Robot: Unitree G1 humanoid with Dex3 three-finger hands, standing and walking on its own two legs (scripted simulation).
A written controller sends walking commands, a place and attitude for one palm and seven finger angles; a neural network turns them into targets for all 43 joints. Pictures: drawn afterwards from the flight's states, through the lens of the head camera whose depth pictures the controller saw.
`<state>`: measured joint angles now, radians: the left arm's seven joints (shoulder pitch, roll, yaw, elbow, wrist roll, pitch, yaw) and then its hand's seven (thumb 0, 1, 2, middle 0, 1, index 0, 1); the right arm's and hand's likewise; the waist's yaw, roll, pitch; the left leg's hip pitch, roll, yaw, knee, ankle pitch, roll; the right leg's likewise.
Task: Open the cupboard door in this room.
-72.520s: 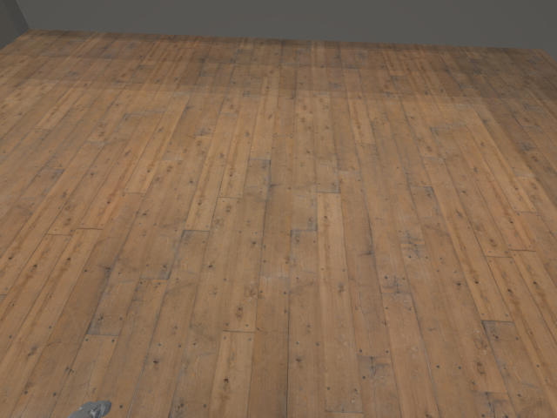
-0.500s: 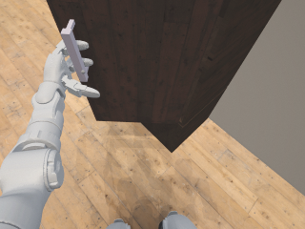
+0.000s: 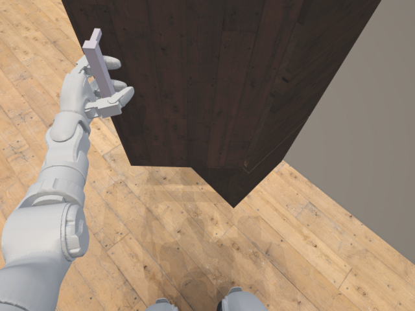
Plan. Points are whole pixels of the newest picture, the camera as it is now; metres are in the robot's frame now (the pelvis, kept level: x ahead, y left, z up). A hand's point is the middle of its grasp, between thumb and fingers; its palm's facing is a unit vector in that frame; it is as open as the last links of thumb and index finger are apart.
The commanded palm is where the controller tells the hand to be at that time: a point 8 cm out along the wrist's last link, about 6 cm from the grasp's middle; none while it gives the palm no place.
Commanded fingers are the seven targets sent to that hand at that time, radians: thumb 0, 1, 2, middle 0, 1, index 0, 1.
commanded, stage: close the thumb around the handle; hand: left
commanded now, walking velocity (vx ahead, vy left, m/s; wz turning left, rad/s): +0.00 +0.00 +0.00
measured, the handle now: (106, 74) +0.55 +0.16 +0.11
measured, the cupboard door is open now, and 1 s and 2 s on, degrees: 46 78 87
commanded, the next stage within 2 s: pull the door open along its arc in 0.22 s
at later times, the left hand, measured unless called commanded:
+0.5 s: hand (112, 100) +0.49 +0.14 +0.10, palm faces -0.09 -1.00 +0.00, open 5.7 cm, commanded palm +0.45 +0.20 +0.10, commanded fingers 0.00 0.90 0.90 -0.40 -1.35 -0.40 -1.35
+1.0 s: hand (145, 181) +0.32 +0.08 +0.11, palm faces +0.17 -0.98 +0.09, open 6.2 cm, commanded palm +0.25 +0.16 +0.10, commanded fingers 0.00 0.90 0.90 -0.40 -1.35 -0.40 -1.35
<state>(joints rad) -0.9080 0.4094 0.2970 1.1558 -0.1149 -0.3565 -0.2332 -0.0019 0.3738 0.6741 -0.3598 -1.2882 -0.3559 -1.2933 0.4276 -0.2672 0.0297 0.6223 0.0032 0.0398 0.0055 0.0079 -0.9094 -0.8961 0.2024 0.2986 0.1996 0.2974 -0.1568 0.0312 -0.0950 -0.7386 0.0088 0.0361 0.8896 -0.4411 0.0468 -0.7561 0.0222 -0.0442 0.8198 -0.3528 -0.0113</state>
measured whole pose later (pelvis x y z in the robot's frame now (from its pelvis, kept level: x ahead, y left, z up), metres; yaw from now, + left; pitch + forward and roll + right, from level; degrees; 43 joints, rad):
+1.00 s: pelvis +0.01 -0.01 +0.02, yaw +0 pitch +7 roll +0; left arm 0.06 -0.03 -0.08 0.03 -0.07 -0.14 0.25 0.01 0.67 0.73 -0.36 -1.31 -0.35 -1.29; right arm 0.21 -0.19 0.03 0.49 -0.01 0.05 0.04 0.01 -0.91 -0.90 0.20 0.30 0.20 0.30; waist -0.02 0.03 -0.11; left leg -0.45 0.00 0.06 0.75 -0.42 0.03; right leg -0.50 0.02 -0.02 0.74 -0.36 -0.02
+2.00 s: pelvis -0.01 -0.03 +0.02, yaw +3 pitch +2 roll +0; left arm 0.05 -0.09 -0.28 0.07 0.05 -0.09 0.49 -0.01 -0.44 0.33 -0.29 -1.01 -0.29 -1.02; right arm 0.18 -0.18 0.03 0.53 -0.04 0.07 0.01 0.01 -0.91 -0.90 0.20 0.30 0.20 0.30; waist 0.00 0.03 -0.06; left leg -0.40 -0.01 0.00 0.74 -0.39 0.01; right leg -0.43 0.01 -0.08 0.73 -0.35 -0.05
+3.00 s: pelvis +0.00 -0.02 +0.01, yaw +2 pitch +4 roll +0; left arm 0.42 0.14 -0.19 -0.27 -0.08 -0.16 -0.03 -0.01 -0.50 0.30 -0.22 -0.33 -0.21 -0.33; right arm 0.25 -0.21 0.05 0.42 0.01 -0.03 0.01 0.02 -0.91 -0.90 0.20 0.30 0.20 0.30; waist -0.01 0.04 -0.07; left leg -0.45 -0.01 0.02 0.82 -0.44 0.02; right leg -0.49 0.01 -0.06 0.81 -0.39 -0.04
